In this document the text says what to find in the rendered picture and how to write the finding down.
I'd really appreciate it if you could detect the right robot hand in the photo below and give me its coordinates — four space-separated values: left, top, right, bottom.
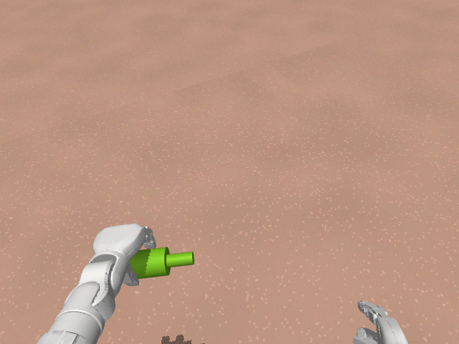
353 301 409 344

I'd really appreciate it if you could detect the left robot hand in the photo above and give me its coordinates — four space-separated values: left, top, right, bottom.
93 224 156 286

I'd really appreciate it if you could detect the bottle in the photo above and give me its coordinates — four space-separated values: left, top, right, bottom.
130 247 194 279

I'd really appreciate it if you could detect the left robot arm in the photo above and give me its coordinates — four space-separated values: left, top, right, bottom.
36 250 128 344

